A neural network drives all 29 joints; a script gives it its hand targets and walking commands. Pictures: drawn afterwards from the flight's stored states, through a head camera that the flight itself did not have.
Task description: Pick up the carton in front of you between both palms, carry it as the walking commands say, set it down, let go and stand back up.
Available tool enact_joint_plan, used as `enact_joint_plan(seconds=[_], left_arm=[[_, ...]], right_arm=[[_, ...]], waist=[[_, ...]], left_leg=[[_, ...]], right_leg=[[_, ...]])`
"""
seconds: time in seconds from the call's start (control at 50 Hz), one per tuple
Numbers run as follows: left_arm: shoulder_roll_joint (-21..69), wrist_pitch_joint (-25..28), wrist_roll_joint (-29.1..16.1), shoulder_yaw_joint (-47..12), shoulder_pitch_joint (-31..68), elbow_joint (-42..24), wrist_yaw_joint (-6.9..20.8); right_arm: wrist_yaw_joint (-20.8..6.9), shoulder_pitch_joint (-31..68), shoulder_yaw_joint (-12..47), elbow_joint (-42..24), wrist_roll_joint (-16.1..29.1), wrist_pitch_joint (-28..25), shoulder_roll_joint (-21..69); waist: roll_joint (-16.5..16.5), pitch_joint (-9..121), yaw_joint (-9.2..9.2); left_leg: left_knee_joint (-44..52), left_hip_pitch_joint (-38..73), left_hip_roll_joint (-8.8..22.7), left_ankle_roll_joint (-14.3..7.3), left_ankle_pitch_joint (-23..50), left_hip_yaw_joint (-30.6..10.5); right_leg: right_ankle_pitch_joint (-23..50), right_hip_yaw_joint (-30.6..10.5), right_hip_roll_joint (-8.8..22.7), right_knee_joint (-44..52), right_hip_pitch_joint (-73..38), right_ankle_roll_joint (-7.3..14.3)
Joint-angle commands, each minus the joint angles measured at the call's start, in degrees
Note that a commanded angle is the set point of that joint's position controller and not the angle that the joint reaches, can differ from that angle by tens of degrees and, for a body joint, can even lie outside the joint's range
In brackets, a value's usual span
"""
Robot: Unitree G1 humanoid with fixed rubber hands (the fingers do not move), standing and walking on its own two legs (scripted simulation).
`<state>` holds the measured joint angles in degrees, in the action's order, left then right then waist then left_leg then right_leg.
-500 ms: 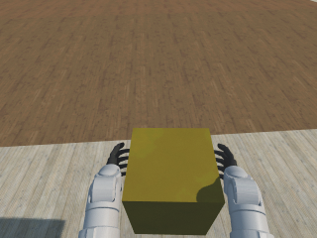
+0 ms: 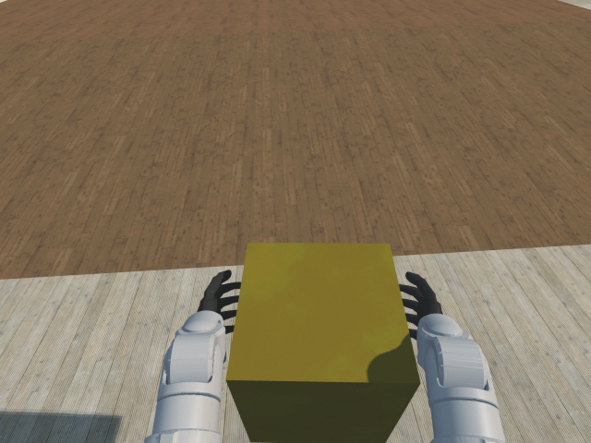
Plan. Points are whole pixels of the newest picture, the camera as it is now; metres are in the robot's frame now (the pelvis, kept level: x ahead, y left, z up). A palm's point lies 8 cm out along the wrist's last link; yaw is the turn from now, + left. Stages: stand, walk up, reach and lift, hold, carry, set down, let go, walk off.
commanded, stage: carry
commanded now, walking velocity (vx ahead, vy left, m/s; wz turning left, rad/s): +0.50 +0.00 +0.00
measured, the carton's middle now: (317, 346) +0.29 +0.00 -0.02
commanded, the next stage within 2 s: none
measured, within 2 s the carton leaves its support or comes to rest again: neither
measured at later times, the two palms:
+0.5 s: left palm (228, 235) +0.42 +0.15 +0.08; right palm (413, 240) +0.42 -0.15 +0.08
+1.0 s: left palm (275, 144) +0.73 +0.09 +0.08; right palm (406, 144) +0.74 -0.21 +0.07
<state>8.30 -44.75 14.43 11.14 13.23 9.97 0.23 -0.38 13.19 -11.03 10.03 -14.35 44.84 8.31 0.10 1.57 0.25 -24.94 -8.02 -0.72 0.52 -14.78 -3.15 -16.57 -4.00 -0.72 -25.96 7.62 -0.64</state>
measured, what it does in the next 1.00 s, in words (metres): walks ahead: left foot, then right foot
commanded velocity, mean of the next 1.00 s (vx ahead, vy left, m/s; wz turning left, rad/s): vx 0.50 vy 0.00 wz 0.00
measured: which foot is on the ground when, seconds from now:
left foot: down 0.00-0.16, up 0.18-0.36, down 0.38-0.74, up 0.76-1.00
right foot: down 0.00-0.40, up 0.42-0.72, down 0.74-1.00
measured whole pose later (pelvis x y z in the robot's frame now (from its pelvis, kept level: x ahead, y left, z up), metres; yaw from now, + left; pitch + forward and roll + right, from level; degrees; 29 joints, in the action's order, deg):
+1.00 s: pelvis +0.46 -0.07 +0.01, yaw +1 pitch +5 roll +1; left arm 7.6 -67.5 5.1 6.8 8.4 -20.6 -5.1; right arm 5.6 9.2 -5.5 -20.4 -5.6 68.3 7.7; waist 0.0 2.4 1.5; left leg -52.2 -34.3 5.6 -0.3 -13.5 6.0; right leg -12.2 14.0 2.2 -17.7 11.3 3.5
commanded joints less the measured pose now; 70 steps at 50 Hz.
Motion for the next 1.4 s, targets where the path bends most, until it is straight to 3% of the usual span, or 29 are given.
enact_joint_plan(seconds=[0.0, 0.04, 0.1, 0.12, 0.16, 0.18, 0.22, 0.26, 0.34, 0.36, 0.4, 0.42, 0.48, 0.56, 0.64, 0.7, 0.72, 0.74, 0.76, 0.78, 0.84, 0.92, 1.1, 1.18, 1.2, 1.22, 1.24, 1.3, 1.38], left_arm=[[51.61, 1.49, -17.48, -35.0, 32.13, -6.76, 12.39], [51.48, -0.08, -19.66, -37.64, 32.27, -9.4, 12.11], [50.61, -4.24, -23.26, -41.86, 31.64, -13.55, 11.54], [49.9, -5.9, -24.05, -42.48, 31.83, -14.79, 11.3], [47.05, -9.5, -24.78, -42.43, 28.63, -15.39, 10.52], [46.29, -11.07, -24.97, -42.51, 27.86, -16.83, 9.9], [45.77, -14.06, -26.12, -43.08, 28.19, -21.46, 8.84], [46.85, -16.35, -28.08, -44.88, 27.56, -25.98, 8.47], [48.69, -20.64, -29.96, -46.08, 21.26, -30.18, 8.93], [48.47, -21.43, -30.18, -45.93, 19.9, -30.71, 9.13], [47.65, -23.44, -31.38, -46.4, 21.15, -33.24, 9.83], [48.02, -24.08, -32.03, -46.96, 23.85, -34.35, 10.19], [48.67, -24.92, -34.4, -46.59, 26.97, -34.67, 10.44], [48.15, -25.68, -32.83, -45.34, 24.28, -33.23, 9.01], [47.44, -26.37, -30.7, -44.04, 22.2, -31.94, 8.08], [47.78, -26.53, -30.24, -43.57, 21.85, -31.28, 8.22], [47.74, -26.53, -30.13, -43.29, 21.47, -30.71, 8.34], [47.01, -26.39, -29.53, -42.76, 20.58, -29.83, 8.47], [47.29, -25.96, -29.13, -42.64, 21.05, -28.54, 8.61], [49.16, -25.65, -29.69, -43.09, 20.9, -29.18, 8.65], [54.69, -23.81, -31.0, -45.09, 23.94, -32.94, 9.09], [54.79, -22.59, -33.09, -47.25, 24.32, -36.09, 9.86], [48.38, -23.96, -31.2, -45.74, 17.46, -35.31, 10.25], [46.31, -25.24, -30.62, -45.36, 18.99, -35.3, 9.8], [45.45, -25.53, -30.51, -45.15, 19.95, -35.21, 9.76], [45.94, -26.12, -31.0, -45.96, 21.5, -36.38, 9.6], [46.23, -25.98, -30.87, -46.02, 21.87, -35.72, 9.7], [51.9, -24.2, -31.5, -46.74, 22.69, -34.38, 9.94], [54.44, -22.3, -30.61, -47.48, 19.97, -35.07, 8.99]], right_arm=[[-11.73, 31.59, 34.51, -7.25, 16.72, -1.54, 51.13], [-10.96, 30.07, 36.38, -9.38, 17.78, 0.05, 51.0], [-9.6, 29.25, 39.6, -14.79, 20.02, 4.5, 48.93], [-9.32, 29.75, 40.59, -16.62, 21.04, 6.29, 48.24], [-9.04, 30.56, 42.49, -18.63, 23.41, 10.12, 47.25], [-9.1, 31.65, 43.69, -19.75, 25.05, 11.75, 47.13], [-9.21, 31.42, 45.6, -21.08, 28.53, 14.37, 48.77], [-9.03, 28.94, 46.5, -23.55, 30.37, 16.25, 49.72], [-8.31, 22.26, 45.88, -28.36, 30.27, 20.1, 49.99], [-8.12, 20.08, 45.65, -28.94, 29.78, 20.95, 49.67], [-7.71, 16.59, 44.82, -28.9, 27.6, 22.01, 48.75], [-7.6, 18.92, 44.62, -30.74, 28.03, 22.39, 49.88], [-7.19, 25.45, 45.2, -35.26, 30.51, 23.87, 49.99], [-7.62, 25.22, 45.73, -34.64, 32.47, 25.36, 49.01], [-8.44, 23.38, 45.13, -32.55, 32.58, 26.25, 47.78], [-8.69, 24.0, 45.16, -32.41, 32.17, 26.58, 47.67], [-8.73, 23.99, 45.04, -32.39, 31.93, 26.67, 47.34], [-8.83, 24.95, 45.16, -32.86, 32.0, 26.9, 46.87], [-8.91, 26.35, 45.84, -33.56, 32.3, 27.13, 47.54], [-9.15, 25.8, 45.68, -32.51, 32.09, 26.81, 48.31], [-9.52, 26.35, 46.45, -33.95, 32.2, 24.76, 52.68], [-8.44, 22.91, 47.31, -34.03, 30.56, 22.31, 54.74], [-7.69, 17.87, 46.33, -35.57, 29.08, 23.62, 49.7], [-8.58, 18.5, 45.16, -34.19, 30.13, 24.99, 47.86], [-8.76, 18.05, 44.69, -33.88, 30.12, 25.31, 47.4], [-9.03, 18.86, 44.27, -31.93, 29.56, 24.92, 47.06], [-9.17, 18.23, 44.67, -31.33, 30.53, 24.83, 48.86], [-9.37, 22.27, 46.22, -34.39, 32.11, 23.64, 53.61], [-9.88, 21.55, 47.26, -36.57, 33.03, 22.5, 54.65]], waist=[[-3.68, 8.6, -0.57], [-7.55, 13.04, -0.72], [-6.95, 14.98, -0.12], [-3.12, 13.67, -0.04], [14.18, 10.77, 1.49], [14.26, 8.31, 1.58], [8.08, 11.14, 1.49], [8.63, 15.02, 1.36], [6.54, 17.97, 0.37], [3.32, 20.17, -0.27], [-17.19, 19.38, -1.81], [-12.6, 16.71, -1.78], [-2.17, 15.61, -1.81], [-6.31, 14.29, -1.49], [-9.6, 12.2, -1.65], [-7.01, 14.23, -0.18], [-4.22, 17.57, 0.57], [5.9, 20.96, 1.85], [17.54, 22.35, 1.65], [13.99, 21.69, 1.13], [2.35, 21.26, 0.55], [5.42, 20.57, 0.62], [8.57, 11.09, 1.0], [5.35, 16.24, -1.01], [-0.52, 19.51, -2.53], [-16.51, 23.58, -2.26], [-15.68, 21.3, -1.86], [-1.56, 20.04, -1.55], [-6.4, 19.69, -1.16]], left_leg=[[8.05, -3.36, 7.66, -2.7, -26.62, -5.56], [10.77, -1.4, 11.39, -4.77, -20.82, -10.05], [8.71, -7.37, 10.84, -5.7, -24.08, -7.2], [3.83, -11.71, 8.18, -4.02, -22.59, -2.65], [-17.36, -28.17, 1.29, 0.44, -13.9, 8.54], [-18.26, -33.75, 2.84, 0.01, -14.51, 7.75], [-14.9, -32.43, 3.81, -0.8, -13.53, 7.51], [-9.91, -25.98, 1.25, -0.55, -7.78, 10.86], [5.54, -0.16, -0.52, -0.23, 4.77, 16.09], [5.64, 12.92, 3.24, -1.46, 3.62, 12.25], [13.49, 25.95, 26.57, -12.82, -9.84, -24.07], [12.08, 23.42, 28.42, -15.99, -4.72, -25.11], [14.53, 15.8, 23.7, -11.43, -2.09, -12.31], [15.64, 11.52, 17.2, -8.33, 7.64, 2.13], [12.93, 8.08, 15.06, -6.17, 14.17, 8.7], [0.32, 1.96, 12.55, -3.53, 21.32, 14.92], [-10.23, -3.4, 10.66, -1.9, 21.11, 16.84], [-25.99, -14.0, 7.06, 0.99, 9.33, 16.46], [-40.71, -29.52, 0.59, 2.39, -11.86, 12.81], [-47.81, -33.74, 4.07, 0.25, -12.57, 5.51], [-43.97, -32.52, 9.29, -1.78, -3.66, 3.28], [-30.99, -28.87, 7.51, -1.18, 0.05, 7.25], [-5.26, -24.58, 3.94, -1.76, 12.4, 15.65], [-1.06, 1.59, -0.38, -3.4, 7.61, 20.45], [2.01, 12.09, 9.59, -4.72, -0.12, 6.66], [8.76, 24.96, 24.97, -13.81, -8.53, -21.01], [13.09, 24.56, 26.24, -14.88, 0.7, -26.79], [10.15, 15.83, 22.03, -10.11, 17.97, -8.43], [13.46, 12.89, 18.26, -7.61, 15.7, 2.77]], right_leg=[[-19.12, 1.29, 2.77, 1.26, 11.03, 0.49], [-5.91, 6.91, 0.27, -6.85, 10.7, -0.17], [-8.04, 8.5, 0.33, 1.32, 4.49, 0.87], [-10.96, 4.29, 3.15, 5.67, 1.42, 1.59], [-19.79, -19.78, 18.08, 17.01, -8.0, 7.87], [-11.75, -24.09, 21.23, 17.29, -9.97, 10.88], [0.84, -17.84, 20.22, 14.89, -12.28, 11.45], [6.96, -8.78, 16.24, 12.61, -12.01, 8.96], [5.94, 3.41, 11.33, 3.08, 2.03, 5.74], [5.71, 6.08, 9.98, -3.55, 11.48, 4.14], [-12.85, 11.72, 1.63, -27.55, 37.48, 0.76], [-14.0, 6.83, 5.31, -33.26, 41.42, 1.94], [-7.76, 5.96, 8.83, -31.64, 38.97, 1.66], [1.86, 11.42, 6.29, -16.07, 30.39, -0.1], [10.19, 15.93, 3.77, -5.34, 21.32, 0.61], [10.1, 20.73, 0.48, -0.77, 4.02, 1.8], [6.45, 18.93, 1.57, -0.84, -6.92, 2.14], [-6.62, -1.23, 14.19, 6.43, -15.99, 5.42], [-7.59, -24.32, 26.89, 13.24, -24.77, 12.63], [-0.21, -24.66, 27.58, 13.68, -22.97, 13.75], [14.6, -9.35, 22.65, 12.21, -15.35, 9.84], [16.91, 2.0, 18.71, 14.26, -13.24, 8.23], [28.95, 12.42, 14.8, 13.01, -14.57, 6.59], [35.82, 18.56, 11.01, -7.86, -5.82, 2.7], [20.84, 17.51, 9.34, -21.01, 3.88, 0.98], [2.26, 15.31, 1.87, -38.81, 22.85, -1.55], [-10.53, 8.42, 1.2, -47.16, 31.28, -0.4], [-2.71, 3.7, 8.38, -45.23, 30.56, 2.42], [3.71, 7.69, 7.64, -32.44, 27.61, 1.18]])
